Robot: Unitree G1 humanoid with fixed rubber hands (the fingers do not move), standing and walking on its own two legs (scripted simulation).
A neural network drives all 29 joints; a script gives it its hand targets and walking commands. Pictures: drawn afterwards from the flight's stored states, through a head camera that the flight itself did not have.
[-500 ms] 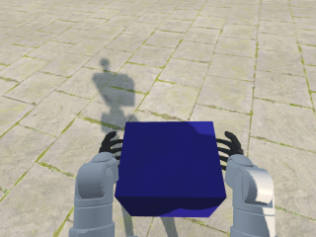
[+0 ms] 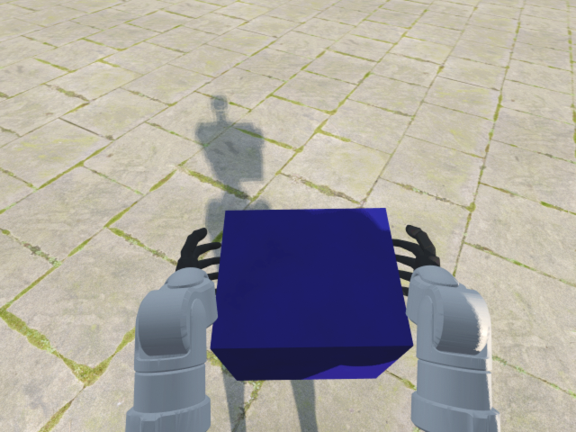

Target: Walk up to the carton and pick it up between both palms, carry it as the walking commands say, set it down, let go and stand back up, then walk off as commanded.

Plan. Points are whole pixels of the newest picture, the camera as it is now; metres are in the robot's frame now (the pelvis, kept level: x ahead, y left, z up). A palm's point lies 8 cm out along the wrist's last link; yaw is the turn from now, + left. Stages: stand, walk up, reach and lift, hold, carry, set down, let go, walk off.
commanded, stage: carry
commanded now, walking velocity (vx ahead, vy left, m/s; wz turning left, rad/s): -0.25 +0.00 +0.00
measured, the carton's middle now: (305, 300) +0.31 +0.02 +0.02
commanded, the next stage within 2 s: none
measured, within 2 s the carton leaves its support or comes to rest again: neither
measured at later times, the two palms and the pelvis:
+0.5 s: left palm out of the picture +0.10 +0.15 +0.07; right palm out of the picture +0.10 -0.15 +0.08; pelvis -0.19 +0.00 -0.01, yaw +0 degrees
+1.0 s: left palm out of the picture -0.09 +0.09 +0.09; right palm out of the picture -0.11 -0.21 +0.07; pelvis -0.38 -0.03 +0.00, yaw -2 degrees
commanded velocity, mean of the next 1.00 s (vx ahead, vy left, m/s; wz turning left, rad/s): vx -0.25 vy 0.00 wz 0.00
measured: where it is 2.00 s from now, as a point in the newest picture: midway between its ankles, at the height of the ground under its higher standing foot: outside the picture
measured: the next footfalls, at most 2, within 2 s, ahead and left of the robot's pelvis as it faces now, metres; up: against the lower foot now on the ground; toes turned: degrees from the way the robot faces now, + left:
right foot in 0.08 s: -0.03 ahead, -0.13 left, +0.00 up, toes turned -6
left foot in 0.46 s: -0.17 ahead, +0.11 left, +0.00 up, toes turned +4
